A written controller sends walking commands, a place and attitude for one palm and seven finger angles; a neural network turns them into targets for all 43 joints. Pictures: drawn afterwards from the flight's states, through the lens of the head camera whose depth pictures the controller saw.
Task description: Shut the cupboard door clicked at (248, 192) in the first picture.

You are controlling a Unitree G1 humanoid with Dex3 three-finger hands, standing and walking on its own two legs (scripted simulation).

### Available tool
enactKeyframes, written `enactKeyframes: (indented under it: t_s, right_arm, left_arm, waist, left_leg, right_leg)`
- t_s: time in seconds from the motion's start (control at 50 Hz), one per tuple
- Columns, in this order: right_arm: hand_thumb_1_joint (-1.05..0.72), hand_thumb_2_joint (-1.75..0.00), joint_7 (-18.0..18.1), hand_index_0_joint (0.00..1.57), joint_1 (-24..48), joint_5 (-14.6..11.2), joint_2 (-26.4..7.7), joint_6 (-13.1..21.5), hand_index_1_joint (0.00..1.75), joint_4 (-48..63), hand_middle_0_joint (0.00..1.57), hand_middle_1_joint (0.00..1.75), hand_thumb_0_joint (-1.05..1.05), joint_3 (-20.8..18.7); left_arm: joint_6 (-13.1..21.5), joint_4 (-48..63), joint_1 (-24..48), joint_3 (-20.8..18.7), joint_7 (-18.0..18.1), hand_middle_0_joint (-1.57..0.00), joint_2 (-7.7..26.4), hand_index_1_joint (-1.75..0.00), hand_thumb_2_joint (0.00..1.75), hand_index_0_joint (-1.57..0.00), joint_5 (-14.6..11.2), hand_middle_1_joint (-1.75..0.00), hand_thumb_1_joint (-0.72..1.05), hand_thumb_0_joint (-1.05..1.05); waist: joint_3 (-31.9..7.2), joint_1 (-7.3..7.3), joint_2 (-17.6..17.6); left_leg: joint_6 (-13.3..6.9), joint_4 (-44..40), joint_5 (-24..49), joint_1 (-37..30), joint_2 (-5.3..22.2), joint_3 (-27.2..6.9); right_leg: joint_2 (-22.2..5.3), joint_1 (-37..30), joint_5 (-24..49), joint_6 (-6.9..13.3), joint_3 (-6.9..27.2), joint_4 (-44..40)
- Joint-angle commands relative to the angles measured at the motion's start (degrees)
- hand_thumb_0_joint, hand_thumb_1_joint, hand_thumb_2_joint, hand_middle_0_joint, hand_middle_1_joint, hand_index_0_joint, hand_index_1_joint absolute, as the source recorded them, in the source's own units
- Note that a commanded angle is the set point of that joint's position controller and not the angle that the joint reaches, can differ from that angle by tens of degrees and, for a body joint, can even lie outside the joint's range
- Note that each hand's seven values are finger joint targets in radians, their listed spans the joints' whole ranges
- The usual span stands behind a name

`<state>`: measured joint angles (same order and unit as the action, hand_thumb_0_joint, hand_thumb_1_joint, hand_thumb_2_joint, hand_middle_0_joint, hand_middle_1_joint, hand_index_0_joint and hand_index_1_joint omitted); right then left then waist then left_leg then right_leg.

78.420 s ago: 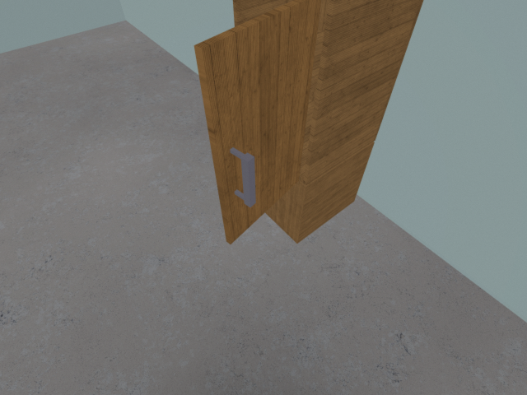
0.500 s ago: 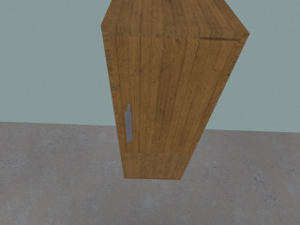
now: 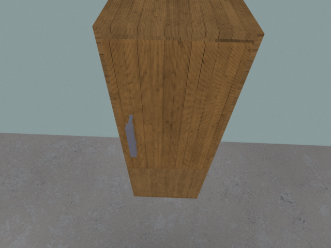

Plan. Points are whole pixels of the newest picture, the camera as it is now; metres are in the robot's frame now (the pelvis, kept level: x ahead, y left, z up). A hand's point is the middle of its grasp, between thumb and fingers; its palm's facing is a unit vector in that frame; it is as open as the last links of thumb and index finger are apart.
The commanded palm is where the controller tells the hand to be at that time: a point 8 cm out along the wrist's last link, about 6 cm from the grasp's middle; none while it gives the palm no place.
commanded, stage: shuffle to correct the standing spot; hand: left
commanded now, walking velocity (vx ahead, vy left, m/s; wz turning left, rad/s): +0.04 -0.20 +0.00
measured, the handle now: (132, 136) +0.46 +0.13 -0.07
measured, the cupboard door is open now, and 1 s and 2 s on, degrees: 2 2 2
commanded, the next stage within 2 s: come to a stop and stand still in 0.36 s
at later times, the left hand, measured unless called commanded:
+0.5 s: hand out of the picture +0.03 +0.11 -0.18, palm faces +0.08 -0.99 -0.12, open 7.3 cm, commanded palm none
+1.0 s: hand out of the picture +0.09 +0.09 -0.17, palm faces +0.06 -0.97 -0.23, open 7.3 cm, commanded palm none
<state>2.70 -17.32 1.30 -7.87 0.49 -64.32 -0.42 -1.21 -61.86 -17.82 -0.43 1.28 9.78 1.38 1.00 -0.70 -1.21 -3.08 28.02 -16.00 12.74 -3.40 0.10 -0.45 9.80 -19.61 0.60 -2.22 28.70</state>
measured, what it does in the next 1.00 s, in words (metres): steps to the right: left foot, then right foot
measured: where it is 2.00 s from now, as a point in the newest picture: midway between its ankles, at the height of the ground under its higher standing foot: outside the picture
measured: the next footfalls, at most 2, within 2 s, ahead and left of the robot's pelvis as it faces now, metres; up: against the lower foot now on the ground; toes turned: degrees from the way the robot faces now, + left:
left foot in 0.32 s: +0.07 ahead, +0.02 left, +0.00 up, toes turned +5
right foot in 0.66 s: +0.10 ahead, -0.27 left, +0.00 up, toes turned +4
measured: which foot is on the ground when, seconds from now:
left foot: down 0.00-0.06, up 0.08-0.30, down 0.32-1.00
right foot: down 0.00-0.32, up 0.34-0.64, down 0.66-1.00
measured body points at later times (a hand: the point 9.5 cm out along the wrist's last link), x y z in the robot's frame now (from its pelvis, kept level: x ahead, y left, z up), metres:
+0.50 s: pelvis +0.02 -0.06 +0.00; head +0.05 -0.02 +0.45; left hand +0.02 +0.17 -0.17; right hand +0.08 -0.30 -0.13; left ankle +0.02 +0.04 -0.74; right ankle +0.00 -0.21 -0.66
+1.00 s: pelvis +0.03 -0.11 +0.00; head +0.05 -0.11 +0.44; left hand +0.09 +0.14 -0.15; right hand +0.07 -0.34 -0.16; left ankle +0.03 +0.02 -0.74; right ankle +0.06 -0.27 -0.74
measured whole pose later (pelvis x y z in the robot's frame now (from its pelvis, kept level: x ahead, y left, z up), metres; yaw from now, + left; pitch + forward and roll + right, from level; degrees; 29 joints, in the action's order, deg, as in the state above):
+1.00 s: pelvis +0.03 -0.11 +0.00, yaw +2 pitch -1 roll +1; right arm 0.5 -15.2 1.2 -10.0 -1.1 -57.2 -1.3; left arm -2.0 -55.2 -10.9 -1.2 1.3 11.5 1.2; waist 4.1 0.5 -1.4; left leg 0.2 30.8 -16.0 13.8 0.4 2.7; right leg -6.0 16.3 -15.2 -3.8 1.5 32.4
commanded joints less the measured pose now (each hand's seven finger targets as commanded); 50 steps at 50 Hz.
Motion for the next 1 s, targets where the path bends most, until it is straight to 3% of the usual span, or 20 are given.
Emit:
enactKeyframes:
  t_s: [0.0,0.06,0.12,0.24,0.26,0.28,0.3,0.38,0.44,0.56,0.6,0.62,0.64,0.66,0.7,0.78,0.88,0.94,0.96,0.98]
  right_arm:
    - [-0.90,-0.90,0.7,0.20,-1.1,-0.3,-7.8,0.7,0.30,2.7,0.20,0.30,0.00,-1.7]
    - [-0.90,-0.90,0.7,0.20,1.0,-0.2,-4.6,0.1,0.30,4.3,0.20,0.30,0.00,-1.3]
    - [-0.90,-0.90,0.7,0.20,4.4,-0.4,-4.0,0.0,0.30,5.7,0.20,0.30,0.00,-1.6]
    - [-0.90,-0.90,0.7,0.20,-1.2,-0.3,-2.9,0.3,0.30,5.2,0.20,0.30,0.00,-1.5]
    - [-0.90,-0.90,0.9,0.20,-5.2,-0.2,-4.1,0.6,0.30,3.6,0.20,0.30,0.00,-2.1]
    - [-0.90,-0.90,1.4,0.20,-8.9,0.4,-10.0,1.0,0.30,3.5,0.20,0.30,0.00,-3.1]
    - [-0.90,-0.90,1.7,0.20,-10.5,0.3,-13.7,0.7,0.30,4.3,0.20,0.30,0.00,-3.7]
    - [-0.90,-0.90,1.8,0.20,0.3,0.3,-10.5,1.6,0.30,7.4,0.20,0.30,0.00,-2.7]
    - [-0.90,-0.90,1.1,0.20,2.6,0.6,-11.7,1.5,0.30,8.4,0.20,0.30,0.00,-3.3]
    - [-0.90,-0.90,-0.8,0.20,1.4,0.8,-11.3,0.1,0.30,9.2,0.20,0.30,0.00,-3.5]
    - [-0.90,-0.90,-1.4,0.20,1.5,0.3,-8.9,0.0,0.30,9.2,0.20,0.30,0.00,-2.9]
    - [-0.90,-0.90,-1.6,0.20,1.1,-0.4,-5.4,-0.2,0.30,10.0,0.20,0.30,0.00,-2.0]
    - [-0.90,-0.90,-1.9,0.20,0.3,-0.4,-4.7,-0.6,0.30,10.7,0.20,0.30,0.00,-1.8]
    - [-0.90,-0.90,-2.3,0.20,0.7,-0.3,-6.3,-0.4,0.30,10.4,0.20,0.30,0.00,-2.2]
    - [-0.90,-0.90,-2.1,0.20,-0.6,-0.5,-6.4,-1.2,0.30,9.4,0.20,0.30,0.00,-2.3]
    - [-0.90,-0.90,-2.0,0.20,-1.4,-0.8,-7.0,-1.1,0.30,8.3,0.20,0.30,0.00,-2.3]
    - [-0.90,-0.90,-1.8,0.20,-0.5,-0.4,-9.4,-0.5,0.30,9.5,0.20,0.30,0.00,-2.5]
    - [-0.90,-0.90,-1.6,0.20,1.9,-0.5,-9.5,-0.2,0.30,10.5,0.20,0.30,0.00,-2.4]
    - [-0.90,-0.90,-2.0,0.20,5.1,0.0,-15.8,0.1,0.30,14.8,0.20,0.30,0.00,-2.8]
    - [-0.90,-0.90,-2.4,0.20,4.0,0.3,-13.3,1.2,0.30,17.0,0.20,0.30,0.00,-3.2]
  left_arm:
    - [0.4,1.7,-7.6,-1.4,0.2,-0.20,4.6,-0.30,0.90,-0.20,0.0,-0.30,0.90,0.00]
    - [0.3,2.3,-9.8,-1.9,0.5,-0.20,6.1,-0.30,0.90,-0.20,0.2,-0.30,0.90,0.00]
    - [0.4,3.1,-9.5,-2.0,0.7,-0.20,5.1,-0.30,0.90,-0.20,0.7,-0.30,0.90,0.00]
    - [0.1,4.6,-6.2,-2.1,0.3,-0.20,5.4,-0.30,0.90,-0.20,0.4,-0.30,0.90,0.00]
    - [0.1,5.0,-5.5,-1.9,-0.1,-0.20,4.7,-0.30,0.90,-0.20,0.2,-0.30,0.90,0.00]
    - [0.1,6.0,-7.1,-2.0,-0.5,-0.20,2.5,-0.30,0.90,-0.20,-0.3,-0.30,0.90,0.00]
    - [0.2,7.7,-6.2,-2.0,-0.6,-0.20,3.6,-0.30,0.90,-0.20,-0.1,-0.30,0.90,0.00]
    - [-1.3,8.4,-1.6,-3.2,-1.5,-0.20,3.7,-0.30,0.90,-0.20,1.0,-0.30,0.90,0.00]
    - [-2.4,8.1,-2.8,-3.2,-2.2,-0.20,2.2,-0.30,0.90,-0.20,0.4,-0.30,0.90,0.00]
    - [0.2,8.6,1.2,-2.1,-1.5,-0.20,1.4,-0.30,0.90,-0.20,0.1,-0.30,0.90,0.00]
    - [1.7,6.4,-3.7,-2.4,-0.8,-0.20,4.9,-0.30,0.90,-0.20,-0.2,-0.30,0.90,0.00]
    - [2.6,6.0,-3.3,-2.4,-0.2,-0.20,9.1,-0.30,0.90,-0.20,0.0,-0.30,0.90,0.00]
    - [2.5,7.0,-1.3,-2.7,-0.2,-0.20,12.6,-0.30,0.90,-0.20,0.0,-0.30,0.90,0.00]
    - [2.1,8.5,1.6,-2.8,-0.3,-0.20,14.6,-0.30,0.90,-0.20,0.4,-0.30,0.90,0.00]
    - [2.8,8.3,4.3,-2.9,0.2,-0.20,13.4,-0.30,0.90,-0.20,0.0,-0.30,0.90,0.00]
    - [1.5,9.1,4.8,-3.4,0.9,-0.20,13.0,-0.30,0.90,-0.20,-0.3,-0.30,0.90,0.00]
    - [-0.4,11.0,7.0,-3.1,0.6,-0.20,8.2,-0.30,0.90,-0.20,-0.3,-0.30,0.90,0.00]
    - [-0.1,9.3,4.1,-2.5,0.5,-0.20,7.1,-0.30,0.90,-0.20,-0.3,-0.30,0.90,0.00]
    - [1.8,10.1,2.6,-1.5,1.0,-0.20,16.3,-0.30,0.90,-0.20,0.1,-0.30,0.90,0.00]
    - [1.7,11.3,2.0,-2.2,1.0,-0.20,12.5,-0.30,0.90,-0.20,-0.2,-0.30,0.90,0.00]
  waist:
    - [1.5,1.68,-2.0]
    - [2.8,2.52,-10.4]
    - [4.1,2.62,-4.1]
    - [0.8,-1.21,-2.8]
    - [-0.6,-3.04,-1.2]
    - [-4.0,-3.94,11.8]
    - [-3.9,-4.30,15.8]
    - [3.6,0.42,5.7]
    - [0.2,1.54,9.6]
    - [-0.1,0.30,12.7]
    - [-3.1,3.01,3.8]
    - [-2.7,2.28,-7.8]
    - [-2.4,1.67,-12.1]
    - [-0.5,0.58,-0.3]
    - [-0.5,0.55,-19.4]
    - [-0.8,0.71,-9.7]
    - [0.8,1.41,8.1]
    - [-1.0,2.90,3.3]
    - [3.3,2.19,8.6]
    - [-7.0,0.54,11.7]
  left_leg:
    - [-1.7,-0.2,7.0,8.3,9.4,-5.2]
    - [1.1,16.5,-11.9,14.7,3.8,4.0]
    - [1.6,27.7,-16.7,18.8,5.5,4.1]
    - [1.4,5.7,-1.6,2.4,5.1,7.0]
    - [0.1,-1.0,6.3,-6.1,7.9,4.6]
    - [-6.2,-6.1,17.7,-14.1,22.4,-15.1]
    - [-14.3,-10.8,24.8,-13.9,34.7,-28.4]
    - [-10.2,-12.0,21.9,1.8,27.1,-14.7]
    - [-6.5,-11.3,19.1,3.0,21.4,-4.1]
    - [-2.9,-7.7,5.7,4.9,15.2,-1.8]
    - [1.5,0.8,-0.8,7.7,10.1,1.0]
    - [4.1,5.8,-10.6,11.5,6.5,4.2]
    - [4.2,8.1,-14.2,9.5,5.3,4.0]
    - [3.5,7.9,-10.9,3.8,4.6,2.8]
    - [4.4,9.3,-8.6,6.9,4.8,3.0]
    - [4.4,1.3,0.0,2.6,4.5,3.1]
    - [0.5,-7.2,10.8,2.7,10.5,-4.0]
    - [0.3,-6.0,9.5,3.9,9.9,-3.5]
    - [1.9,-6.6,0.5,5.4,7.4,-1.4]
    - [2.1,-2.0,6.4,4.4,8.5,-3.6]
  right_leg:
    - [-5.4,-5.0,11.2,3.4,5.2,-5.4]
    - [-13.0,-5.7,21.0,10.3,13.1,-10.7]
    - [-14.3,-5.7,36.3,15.7,12.5,-9.6]
    - [-7.4,1.1,35.7,9.9,6.2,-2.5]
    - [-5.5,5.4,32.8,6.9,4.6,4.5]
    - [-0.7,16.1,14.0,2.2,0.8,17.5]
    - [1.1,22.9,-13.8,0.2,0.8,31.0]
    - [-2.2,22.4,-4.6,-0.8,6.2,40.0]
    - [-2.4,17.1,-1.0,-2.2,2.6,31.4]
    - [0.0,6.1,1.6,-3.2,-4.5,5.5]
    - [-2.2,-4.5,7.8,-2.8,-0.9,-6.3]
    - [-11.9,-4.3,8.4,0.1,10.8,-10.4]
    - [-18.3,0.5,6.6,3.3,15.7,-14.0]
    - [-18.1,6.6,7.1,4.5,14.7,-12.6]
    - [-15.7,3.0,21.6,4.2,13.7,-10.0]
    - [-15.4,3.0,26.5,4.1,11.6,-3.9]
    - [-4.4,6.7,5.9,-1.2,2.7,2.5]
    - [-4.3,2.4,7.8,-1.1,3.3,0.5]
    - [-4.2,1.0,3.0,-0.9,1.2,-0.3]
    - [-5.0,1.4,5.8,-0.1,1.7,4.4]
